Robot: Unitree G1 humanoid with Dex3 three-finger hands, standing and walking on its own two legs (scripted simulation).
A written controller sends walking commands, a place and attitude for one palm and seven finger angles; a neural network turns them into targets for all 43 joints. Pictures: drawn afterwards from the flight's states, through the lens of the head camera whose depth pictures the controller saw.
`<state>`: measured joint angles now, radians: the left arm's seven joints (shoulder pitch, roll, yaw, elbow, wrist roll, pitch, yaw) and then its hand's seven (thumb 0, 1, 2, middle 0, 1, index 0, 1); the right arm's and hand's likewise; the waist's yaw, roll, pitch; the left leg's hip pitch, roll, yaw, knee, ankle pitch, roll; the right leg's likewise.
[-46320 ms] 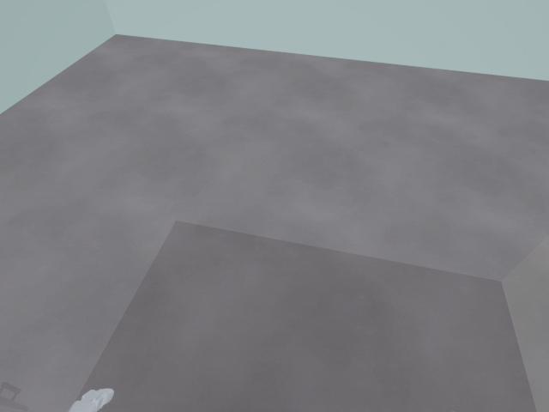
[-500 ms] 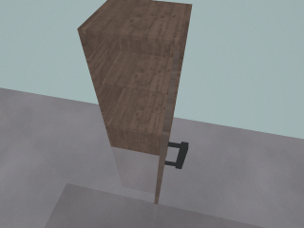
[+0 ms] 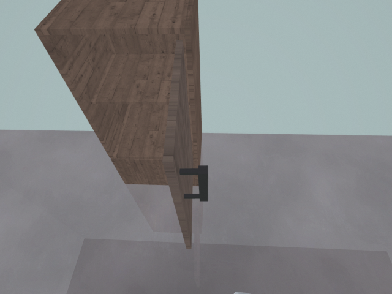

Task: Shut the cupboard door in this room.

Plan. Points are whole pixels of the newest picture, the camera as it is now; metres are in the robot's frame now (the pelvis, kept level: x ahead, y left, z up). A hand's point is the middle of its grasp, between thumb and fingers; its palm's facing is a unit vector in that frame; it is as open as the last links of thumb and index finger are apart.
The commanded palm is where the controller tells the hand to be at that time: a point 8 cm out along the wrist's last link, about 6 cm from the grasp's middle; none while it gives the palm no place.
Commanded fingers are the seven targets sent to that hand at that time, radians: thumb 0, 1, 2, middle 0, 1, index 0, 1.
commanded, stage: walk to a spot facing it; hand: left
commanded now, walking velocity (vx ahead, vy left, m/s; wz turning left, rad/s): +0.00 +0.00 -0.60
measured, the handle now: (194, 185) +0.35 +0.04 -0.04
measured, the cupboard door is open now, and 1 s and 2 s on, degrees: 92 92 100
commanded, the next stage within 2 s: none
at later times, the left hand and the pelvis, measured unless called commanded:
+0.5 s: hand out of the picture +0.09 +0.19 -0.14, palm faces -0.14 -0.95 -0.29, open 7.4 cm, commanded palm none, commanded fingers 0.00 0.90 0.90 -0.20 -0.30 -0.20 -0.30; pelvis +0.02 -0.01 +0.02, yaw -15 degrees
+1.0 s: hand (151, 221) +0.30 +0.16 -0.15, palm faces -0.54 -0.82 -0.20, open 7.4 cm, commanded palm none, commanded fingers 0.00 0.90 0.90 -0.20 -0.30 -0.20 -0.30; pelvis +0.10 +0.02 +0.02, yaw -35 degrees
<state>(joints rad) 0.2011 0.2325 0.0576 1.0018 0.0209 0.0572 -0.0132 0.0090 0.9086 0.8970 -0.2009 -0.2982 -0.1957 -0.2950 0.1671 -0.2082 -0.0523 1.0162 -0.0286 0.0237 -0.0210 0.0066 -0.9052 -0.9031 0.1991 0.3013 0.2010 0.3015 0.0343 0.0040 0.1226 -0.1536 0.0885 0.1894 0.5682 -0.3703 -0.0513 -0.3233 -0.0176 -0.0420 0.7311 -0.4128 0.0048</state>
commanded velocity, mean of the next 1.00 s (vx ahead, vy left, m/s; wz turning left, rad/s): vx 0.10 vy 0.00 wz -0.60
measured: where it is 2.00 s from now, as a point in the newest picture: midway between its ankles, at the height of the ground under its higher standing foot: outside the picture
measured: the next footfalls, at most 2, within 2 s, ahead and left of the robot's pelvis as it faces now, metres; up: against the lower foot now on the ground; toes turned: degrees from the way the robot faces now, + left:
left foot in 0.70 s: +0.12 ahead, +0.13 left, +0.00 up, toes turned -24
right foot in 1.22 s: +0.18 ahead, -0.22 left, +0.00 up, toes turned -48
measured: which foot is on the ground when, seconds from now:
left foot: down 0.00-0.02, up 0.04-0.68, down 0.70-1.00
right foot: down 0.00-0.68, up 0.70-1.00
